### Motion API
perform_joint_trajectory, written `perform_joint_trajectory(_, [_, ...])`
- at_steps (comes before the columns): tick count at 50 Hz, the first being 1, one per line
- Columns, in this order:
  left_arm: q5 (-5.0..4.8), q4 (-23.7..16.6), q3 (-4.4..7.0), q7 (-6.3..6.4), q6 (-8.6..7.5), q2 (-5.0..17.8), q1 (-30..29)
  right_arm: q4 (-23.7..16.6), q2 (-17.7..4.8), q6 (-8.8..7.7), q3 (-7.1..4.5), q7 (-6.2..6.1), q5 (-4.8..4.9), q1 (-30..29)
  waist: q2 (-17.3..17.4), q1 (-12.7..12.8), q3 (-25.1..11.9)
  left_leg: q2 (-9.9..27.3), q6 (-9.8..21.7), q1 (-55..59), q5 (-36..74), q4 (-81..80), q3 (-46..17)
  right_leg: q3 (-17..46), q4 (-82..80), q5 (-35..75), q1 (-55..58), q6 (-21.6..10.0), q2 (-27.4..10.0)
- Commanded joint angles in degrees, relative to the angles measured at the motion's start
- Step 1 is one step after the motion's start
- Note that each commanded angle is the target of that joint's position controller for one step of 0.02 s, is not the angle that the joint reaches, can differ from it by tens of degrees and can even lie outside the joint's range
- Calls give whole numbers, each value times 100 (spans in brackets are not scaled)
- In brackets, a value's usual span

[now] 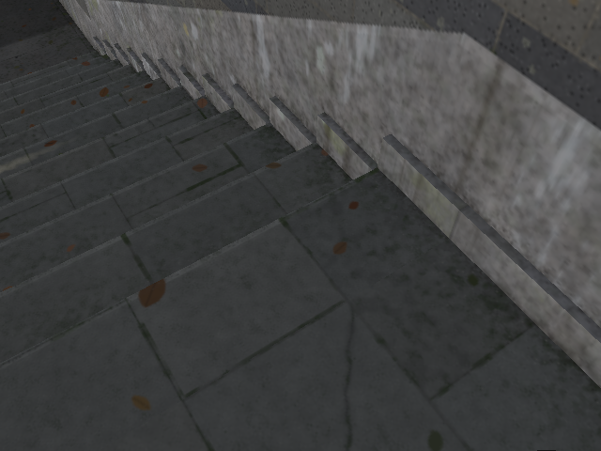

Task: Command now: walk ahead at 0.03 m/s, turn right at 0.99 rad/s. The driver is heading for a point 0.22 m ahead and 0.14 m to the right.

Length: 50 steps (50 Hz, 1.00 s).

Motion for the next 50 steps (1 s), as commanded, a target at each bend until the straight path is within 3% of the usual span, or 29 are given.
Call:
perform_joint_trajectory(1, [-34, -615, 38, -5, -62, 280, -40, -314, -939, -33, -262, -160, -3, -371, 842, 47, -856, 1041, 1096, 965, 743, -923, -411, -491, -662, 509, 5, 150, -389])
perform_joint_trajectory(2, [-85, -613, -15, -6, -76, 150, -65, -261, -917, -13, -291, -155, 49, -292, 876, -21, -982, 1087, 1101, 1264, 734, -903, -288, -564, -1161, 440, 62, 194, -502])
perform_joint_trajectory(4, [-44, -703, -111, -89, -94, -2, -42, -142, -1116, -40, -380, -110, 117, -238, 1071, -54, -1084, 1376, 1186, 1252, 639, -950, -176, -611, -2094, 311, 617, 127, -788])
perform_joint_trajectory(6, [-57, -577, -57, -135, -77, 84, 101, -77, -1267, -47, -451, -1, 204, 12, 1065, -87, -1187, 1616, 1185, 1258, 392, -960, -179, -761, -2789, -69, 1215, -42, -750])
perform_joint_trajectory(7, [-57, -495, -9, -149, -58, 124, 83, -97, -1145, -24, -390, 62, 258, 60, 976, -153, -1099, 1640, 1201, 1219, 238, -849, -200, -869, -3144, -118, 1399, -144, -604])
perform_joint_trajectory(8, [-34, -404, 17, -165, -44, 147, 225, -82, -1180, -19, -390, 106, 281, 41, 935, -49, -1068, 1651, 1139, 1130, 93, -729, -142, -929, -3684, 120, 1684, -280, -539])
perform_joint_trajectory(9, [50, -167, 47, -220, -28, 183, 568, -69, -1276, -51, -422, 148, 296, 155, 844, 49, -1136, 1535, 964, 765, -1221, -646, 31, -1061, -4322, 220, 2304, -447, -392])
perform_joint_trajectory(10, [-9, 192, 102, -247, -24, 241, 1171, -47, -1154, -90, -398, 195, 368, 252, 620, 243, -1110, 1304, 725, -155, -2656, -252, 223, -1056, -4600, -99, 3295, -684, -265])
perform_joint_trajectory(11, [-58, 551, 178, -206, -75, 545, 1962, -187, -628, -154, -237, 305, 260, -49, -604, 551, -813, 688, 250, -1749, -3443, 1610, 906, 456, -5386, -1637, 4200, -1161, -1194])
perform_joint_trajectory(12, [108, 359, 301, -207, -234, 1314, 1743, -665, -465, -344, -202, 349, 353, -644, -1744, 575, -488, -50, 186, -3371, -3178, 2965, 523, 3547, -6678, -3012, 3750, -2220, -2641])
perform_joint_trajectory(13, [352, 249, 177, -184, -442, 920, 1286, -749, -1095, -507, -380, 343, 475, -1134, -961, 577, -54, 232, 341, -3352, -2590, 3331, -193, 3526, -7104, -2332, 3226, -2362, -2724])
perform_joint_trajectory(14, [366, 298, 73, -135, -559, 663, 761, -685, -1153, -522, -403, 337, 505, -825, -989, 157, 133, 359, 419, -3294, -1856, 3185, -256, 2831, -6932, -1073, 3247, -2079, -2485])
perform_joint_trajectory(16, [217, 229, -51, -92, -565, 313, 239, -262, -1018, -452, -363, 324, 247, -180, -750, -99, -215, 502, 194, -2644, -927, 2915, -166, 1482, -6391, 1219, 3508, -1534, -1862])
perform_joint_trajectory(18, [268, 276, -128, -36, -532, 234, 180, -113, -834, -414, -282, 422, 61, -48, -444, -197, -522, 360, -64, -1808, -435, 2937, 39, 752, -6172, 3277, 3294, -1429, -1603])
perform_joint_trajectory(19, [251, 299, -117, 8, -508, 304, 148, -94, -757, -387, -238, 470, 121, -107, -331, -175, -615, 320, -163, -1521, -152, 2792, 98, 472, -6145, 3678, 3212, -1393, -1522])
perform_joint_trajectory(21, [220, 440, -164, 25, -449, 232, 238, -66, -569, -330, -136, 540, 178, -218, -359, -103, -531, 294, -248, -1053, 275, 2006, 137, 108, -6055, 3806, 3051, -1293, -1341])
perform_joint_trajectory(22, [207, 513, -175, 31, -424, 257, 365, -59, -519, -303, -95, 567, 156, -325, -509, -1, -408, 237, -274, -833, 392, 1659, 202, 18, -6043, 3797, 2902, -1288, -1286])
perform_joint_trajectory(25, [251, 699, -166, 2, -415, 365, 585, 4, -671, -280, -64, 619, 151, -496, -734, 163, -215, 137, -252, -357, 189, 1026, 237, 197, -5958, 3505, 2719, -1380, -1376])
perform_joint_trajectory(26, [270, 732, -172, -15, -432, 397, 560, 13, -747, -285, -67, 633, 166, -556, -655, 172, -164, 98, -212, -299, 15, 847, 224, 313, -5854, 3466, 2723, -1390, -1435])
perform_joint_trajectory(28, [181, 770, -152, -17, -489, 449, 409, 212, -793, -317, -46, 615, 130, -240, -718, 13, -278, 69, -99, 108, -19, 346, 170, 534, -5460, 3312, 2772, -1323, -1502])
perform_joint_trajectory(29, [149, 814, -172, -27, -523, 406, 342, 343, -831, -337, -43, 602, 86, -34, -516, -181, -339, 40, 2, 634, 722, -189, 165, 524, -5265, 3040, 2625, -1162, -1355])
perform_joint_trajectory(30, [233, 854, -207, -21, -586, 273, 561, 466, -1082, -355, -77, 564, 51, 96, -132, -91, -547, 293, 101, 1296, 2575, -177, -75, 405, -5004, 2750, 2508, -926, -1052])
perform_joint_trajectory(31, [398, 933, -246, -51, -676, 174, 1171, 514, -1536, -370, -135, 496, -4, 205, 432, 207, -950, 851, 474, 2172, 4392, 273, -536, 252, -4592, 1856, 2135, -612, -684])
perform_joint_trajectory(32, [410, 1053, -311, -31, -631, 61, 1490, 566, -1165, -306, -45, 466, 52, 109, 913, 266, -1498, 1196, 1101, 2461, 4413, 317, -856, 122, -4509, 670, 2143, -332, -580])
perform_joint_trajectory(33, [408, 1090, -301, -6, -520, 216, 1253, 515, -819, -268, 56, 485, 137, -224, 904, 210, -1374, 1228, 1270, 2192, 3497, 95, -1082, 84, -4589, 22, 2214, -201, -572])
perform_joint_trajectory(34, [322, 1081, -282, 29, -426, 331, 1076, 505, -793, -235, 92, 510, 181, -447, 690, 219, -1148, 1104, 1203, 1937, 2464, -20, -1080, 42, -4774, 124, 2139, -220, -581])
perform_joint_trajectory(36, [233, 1106, -291, 96, -293, 421, 897, 518, -982, -202, 77, 534, 207, -530, 440, 133, -929, 871, 1014, 1709, 1573, -69, -941, 14, -4963, 510, 2193, -273, -539])
perform_joint_trajectory(42, [284, 1328, -340, 23, -291, 461, 831, 774, -973, -126, 110, 448, 182, -564, 340, -29, -1104, 606, 866, 1945, 2049, 132, -487, 27, -5066, 1391, 2459, -264, -590])
perform_joint_trajectory(50, [241, 1635, -402, 88, -358, 481, 880, 1025, -1024, 10, 108, 348, 201, -809, 230, -50, -558, 453, 642, 1569, 454, -194, -437, -41, -5331, 1028, 2330, -315, -606])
